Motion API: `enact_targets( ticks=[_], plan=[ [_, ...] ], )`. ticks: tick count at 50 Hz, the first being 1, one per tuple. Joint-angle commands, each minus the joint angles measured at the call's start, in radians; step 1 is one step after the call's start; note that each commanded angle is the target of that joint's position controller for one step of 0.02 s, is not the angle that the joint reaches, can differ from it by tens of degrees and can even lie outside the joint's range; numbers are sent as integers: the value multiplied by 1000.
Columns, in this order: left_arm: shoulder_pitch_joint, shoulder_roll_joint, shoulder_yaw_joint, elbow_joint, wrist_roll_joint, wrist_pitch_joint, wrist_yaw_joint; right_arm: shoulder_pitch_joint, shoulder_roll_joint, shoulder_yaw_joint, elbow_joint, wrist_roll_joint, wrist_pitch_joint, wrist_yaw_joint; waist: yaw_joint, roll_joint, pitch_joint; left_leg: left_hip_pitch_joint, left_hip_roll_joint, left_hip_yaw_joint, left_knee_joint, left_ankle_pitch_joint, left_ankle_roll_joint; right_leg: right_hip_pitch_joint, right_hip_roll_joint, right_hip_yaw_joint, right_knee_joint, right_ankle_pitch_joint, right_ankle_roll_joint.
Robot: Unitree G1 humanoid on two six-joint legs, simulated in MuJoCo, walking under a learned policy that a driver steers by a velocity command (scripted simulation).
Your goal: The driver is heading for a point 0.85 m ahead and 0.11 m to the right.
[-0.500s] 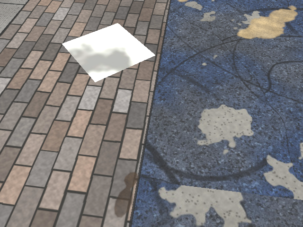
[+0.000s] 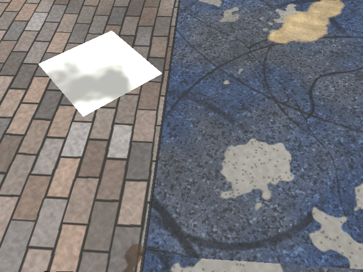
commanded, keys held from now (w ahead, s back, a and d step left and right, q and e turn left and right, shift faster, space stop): w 0.44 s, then w+e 0.56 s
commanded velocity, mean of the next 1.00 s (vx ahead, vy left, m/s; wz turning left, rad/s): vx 0.49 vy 0.00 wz -0.20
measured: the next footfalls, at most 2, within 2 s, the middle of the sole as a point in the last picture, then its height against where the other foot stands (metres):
left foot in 0.44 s outside the picture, level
right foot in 1.00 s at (217, 204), level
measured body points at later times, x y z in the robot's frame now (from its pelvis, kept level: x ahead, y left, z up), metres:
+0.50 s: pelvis +0.29 +0.04 +0.00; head +0.33 +0.05 +0.45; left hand +0.28 +0.33 -0.14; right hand +0.50 -0.21 -0.08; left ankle +0.40 +0.13 -0.72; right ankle +0.10 -0.09 -0.68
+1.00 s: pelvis +0.56 +0.00 -0.01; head +0.60 -0.02 +0.44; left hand +0.82 +0.18 -0.09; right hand +0.51 -0.29 -0.14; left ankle +0.40 +0.14 -0.72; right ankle +0.66 -0.11 -0.73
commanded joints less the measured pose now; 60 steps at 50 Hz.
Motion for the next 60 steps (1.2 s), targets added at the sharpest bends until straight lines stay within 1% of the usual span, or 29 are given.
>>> enact_targets(
  ticks=[1, 3, 6, 9, 13, 16, 19, 21, 22, 23, 24, 25, 26, 27, 28, 30, 34, 39, 44, 47, 49, 50, 51, 52, 53, 54, 55, 57, 60],
  plan=[
    [156, 132, 34, 5, 9, -3, 6, -90, -135, -29, -120, 3, -44, -2, 95, -85, -82, -505, 86, -7, 206, 114, 32, 417, -299, 470, -369, -210, -170],
    [103, 101, 27, 0, 27, -12, 5, -50, -102, -30, -103, -11, -22, -2, 38, -121, -64, -392, 129, -14, 137, 194, 27, 277, -240, 352, -421, -96, -162],
    [117, 115, 31, 21, 15, -30, 9, -77, -75, -25, -116, -23, 1, -5, 20, -95, -27, -411, 140, 4, 51, 260, -4, 212, -229, 261, -483, 1, -190],
    [160, 134, 35, 41, 11, -27, 24, -187, -71, -22, -155, -33, -6, -4, 47, -59, 8, -484, 141, 12, -132, 421, -33, 245, -216, 198, -502, 77, -186],
    [239, 162, 39, 68, -1, -15, 36, -337, -36, -4, -195, -24, -26, 16, 108, -47, 31, -427, 90, 68, -386, 587, -35, 279, -191, 119, -498, 121, -155],
    [303, 170, 42, 96, -8, 3, 37, -414, -42, 0, -230, -16, -34, 35, 134, -46, 45, -452, 71, 64, -474, 574, -17, 391, -233, 125, -455, 146, -152],
    [317, 182, 49, 109, -11, 25, 42, -421, -70, -7, -251, -16, -37, 50, 108, -66, 27, -440, 51, 59, -522, 464, 22, 507, -279, 138, -377, 263, -127],
    [290, 197, 53, 104, -8, 37, 45, -310, -111, -26, -229, -17, -36, 49, 35, -93, -53, -272, 0, 102, -542, 395, 59, 535, -261, 115, -226, 549, -101],
    [283, 178, 44, 99, -2, 43, 46, -157, -154, -51, -184, -18, -35, 41, -41, -79, -155, -54, -23, 125, -552, 412, 90, 482, -209, 74, -36, 637, -73],
    [305, 122, 19, 74, 20, 40, 47, 16, -224, -71, -155, -31, -30, 28, -97, 19, -313, 273, 152, -63, -503, 433, 151, 267, -151, 48, 274, 385, -40],
    [438, -8, -16, 64, 10, 18, 38, 46, -288, -83, -139, -41, -26, 32, -16, 287, -428, 579, 376, -559, -626, 184, 301, -135, 49, 64, 609, -325, 21],
    [368, 110, 9, 79, -17, -2, 32, 48, -178, -56, -152, -34, -28, 33, -72, 180, -405, 553, 373, -633, -711, 70, 274, -239, 14, 208, 719, -404, 10],
    [278, 159, 26, 47, -44, -11, 29, -20, -143, -44, -156, -36, -31, 29, -66, 128, -251, 434, 348, -467, -728, 117, 230, -299, -32, 198, 734, -325, -1],
    [230, 149, 24, 37, -40, -14, 34, -85, -127, -38, -162, -39, -33, 27, -35, 58, -173, 301, 311, -340, -752, 222, 207, -274, -85, 170, 694, -233, 2],
    [209, 139, 29, 36, -25, -9, 38, -134, -99, -33, -162, -43, -37, 28, -8, 43, -113, 196, 273, -249, -786, 299, 192, -245, -115, 169, 634, -171, 10],
    [257, 106, 32, 54, -23, 20, 39, -176, -71, -28, -156, -51, -53, 30, 38, 71, -90, 90, 236, -131, -850, 377, 180, -148, -147, 175, 588, -100, 25],
    [214, 63, 29, 29, -17, 53, 42, -177, -93, -40, -121, -52, -67, 21, 53, 41, -24, 51, 226, 29, -910, 504, 186, -222, -154, 186, 488, 10, 54],
    [77, 36, 19, -24, -6, 38, 16, -160, -123, -48, -99, -47, -52, 0, 10, 24, 13, 90, 190, 194, -932, 543, 151, -220, -135, 106, 192, 249, 57],
    [-62, 26, 12, -106, -7, 36, -14, -79, -153, -63, -60, -26, -15, -8, -36, 11, 50, 272, 249, 247, -867, 654, 143, -284, -112, 36, 56, 190, 19],
    [-32, 60, 30, -133, -11, 41, -27, -104, -186, -73, -67, -17, 11, -18, 16, 55, -6, 339, 262, 283, -718, 1042, 113, -181, -42, -35, 42, 50, -32],
    [154, 128, 70, -101, -17, 47, -22, -130, -205, -77, -80, -13, 29, -27, 129, 75, -119, 295, 238, 305, -441, 1231, 81, 74, 35, -69, 21, -1, -86],
    [323, 189, 105, -60, -17, 53, -5, -142, -192, -69, -89, -14, 27, -31, 217, 35, -202, 134, 196, 318, -192, 1076, 40, 352, 39, -11, -46, 50, -129],
    [377, 300, 130, -47, -19, 61, 16, -60, -62, -31, -132, -55, 7, -20, 147, -216, -286, -286, 60, 296, 169, 263, -22, 715, -211, 423, -42, 39, -264],
    [366, 293, 117, -85, -11, 44, 9, -73, -48, -11, -161, -36, -38, -5, 132, -208, -438, -519, -89, 53, 378, -163, -34, 876, -358, 904, -224, -126, -410],
    [353, 214, 95, -82, -4, 32, 4, -207, -127, -31, -188, 6, -68, 9, 182, -104, -339, -629, -26, -29, 389, -84, -10, 824, -334, 792, -285, -108, -342],
    [302, 181, 86, -82, -7, 22, 4, -241, -127, -29, -204, 13, -83, 11, 150, -67, -220, -635, 18, -18, 309, 12, 9, 685, -296, 649, -289, -45, -303],
    [229, 147, 76, -94, -11, 19, 5, -236, -124, -31, -189, -11, -85, 3, 98, -5, -146, -576, 59, -13, 217, 74, 4, 531, -248, 539, -292, 52, -267],
    [136, 102, 58, -129, 12, 21, 15, -193, -142, -45, -170, -35, -59, -1, 34, -39, -94, -432, 96, 0, 139, 131, -27, 332, -205, 396, -311, 375, -242],
    [145, 136, 65, -113, 14, 19, 32, -166, -91, -35, -169, -46, -27, -5, 14, -45, -96, -362, 76, 47, 14, 201, -72, 214, -163, 246, -306, 700, -227]
  ],
)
